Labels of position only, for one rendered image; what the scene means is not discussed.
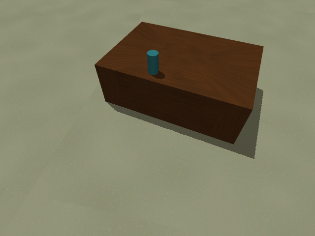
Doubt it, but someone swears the can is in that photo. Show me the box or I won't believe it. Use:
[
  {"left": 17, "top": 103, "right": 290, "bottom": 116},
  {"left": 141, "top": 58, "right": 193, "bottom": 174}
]
[{"left": 147, "top": 50, "right": 158, "bottom": 75}]

